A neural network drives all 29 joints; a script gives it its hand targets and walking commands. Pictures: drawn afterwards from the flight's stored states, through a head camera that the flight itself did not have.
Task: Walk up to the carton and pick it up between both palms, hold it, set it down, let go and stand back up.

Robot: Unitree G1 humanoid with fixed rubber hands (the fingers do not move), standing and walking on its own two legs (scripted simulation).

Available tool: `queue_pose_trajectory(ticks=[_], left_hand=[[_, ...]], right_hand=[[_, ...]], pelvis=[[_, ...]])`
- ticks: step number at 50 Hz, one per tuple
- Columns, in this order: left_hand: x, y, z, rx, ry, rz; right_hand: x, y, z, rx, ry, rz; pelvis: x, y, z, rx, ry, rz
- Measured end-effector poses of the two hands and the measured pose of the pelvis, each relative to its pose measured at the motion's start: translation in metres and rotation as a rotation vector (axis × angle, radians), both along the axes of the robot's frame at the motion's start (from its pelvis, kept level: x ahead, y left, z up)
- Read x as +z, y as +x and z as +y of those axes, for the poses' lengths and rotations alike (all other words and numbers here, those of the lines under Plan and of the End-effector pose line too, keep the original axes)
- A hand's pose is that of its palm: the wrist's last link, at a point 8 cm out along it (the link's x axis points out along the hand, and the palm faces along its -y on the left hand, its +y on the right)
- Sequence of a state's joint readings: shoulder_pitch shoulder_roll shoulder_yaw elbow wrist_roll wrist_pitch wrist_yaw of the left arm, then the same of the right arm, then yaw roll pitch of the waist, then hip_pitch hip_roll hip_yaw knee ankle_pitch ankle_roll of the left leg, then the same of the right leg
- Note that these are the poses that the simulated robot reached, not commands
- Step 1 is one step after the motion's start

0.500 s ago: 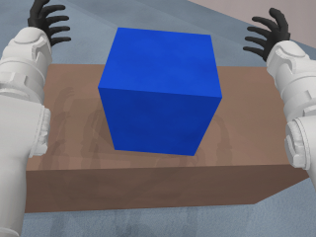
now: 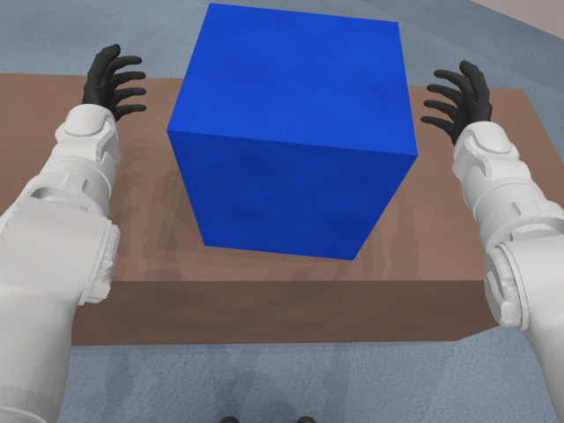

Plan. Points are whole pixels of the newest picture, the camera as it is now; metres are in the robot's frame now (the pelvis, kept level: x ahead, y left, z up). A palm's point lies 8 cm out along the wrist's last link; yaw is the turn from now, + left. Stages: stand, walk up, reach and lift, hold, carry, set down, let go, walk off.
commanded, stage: reach and lift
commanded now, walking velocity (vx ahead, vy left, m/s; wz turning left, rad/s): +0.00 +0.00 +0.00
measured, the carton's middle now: (289, 147) +0.54 +0.00 +0.02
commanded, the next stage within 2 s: none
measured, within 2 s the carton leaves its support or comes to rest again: neither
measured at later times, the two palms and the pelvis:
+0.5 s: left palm (125, 129) +0.51 +0.23 +0.08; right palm (444, 149) +0.49 -0.22 +0.08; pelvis +0.00 +0.01 -0.01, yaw -1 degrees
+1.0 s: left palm (156, 128) +0.51 +0.19 +0.09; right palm (423, 145) +0.48 -0.18 +0.09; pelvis -0.01 +0.01 -0.01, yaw -2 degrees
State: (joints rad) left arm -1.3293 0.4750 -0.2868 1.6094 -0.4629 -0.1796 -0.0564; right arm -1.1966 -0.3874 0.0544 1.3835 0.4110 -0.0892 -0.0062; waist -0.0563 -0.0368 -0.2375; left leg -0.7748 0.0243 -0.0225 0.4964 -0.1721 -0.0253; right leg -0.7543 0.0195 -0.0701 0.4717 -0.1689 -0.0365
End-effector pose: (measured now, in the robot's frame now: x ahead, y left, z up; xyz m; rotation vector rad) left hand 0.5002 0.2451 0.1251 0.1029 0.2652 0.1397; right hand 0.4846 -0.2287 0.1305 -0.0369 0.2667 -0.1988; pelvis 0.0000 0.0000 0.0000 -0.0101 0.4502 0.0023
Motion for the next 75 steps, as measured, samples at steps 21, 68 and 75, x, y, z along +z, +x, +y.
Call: queue_pose_trajectory(ticks=[21,68,75], left_hand=[[-0.045,0.007,-0.007,-0.042,0.011,-0.031],[-0.034,0.012,-0.062,-0.106,-0.047,-0.02],[-0.034,0.012,-0.062,-0.104,-0.051,-0.022]], right_hand=[[-0.048,0.004,0.007,0.014,-0.011,-0.019],[-0.035,0.002,0.047,0.028,-0.001,-0.01],[-0.036,0.003,0.047,0.022,0.002,-0.012]], pelvis=[[-0.012,0.004,0.006,-0.01,-0.004,0.09],[0.0,0.011,0.011,-0.028,0.001,0.03],[0.001,0.013,0.01,-0.027,0.002,0.024]])
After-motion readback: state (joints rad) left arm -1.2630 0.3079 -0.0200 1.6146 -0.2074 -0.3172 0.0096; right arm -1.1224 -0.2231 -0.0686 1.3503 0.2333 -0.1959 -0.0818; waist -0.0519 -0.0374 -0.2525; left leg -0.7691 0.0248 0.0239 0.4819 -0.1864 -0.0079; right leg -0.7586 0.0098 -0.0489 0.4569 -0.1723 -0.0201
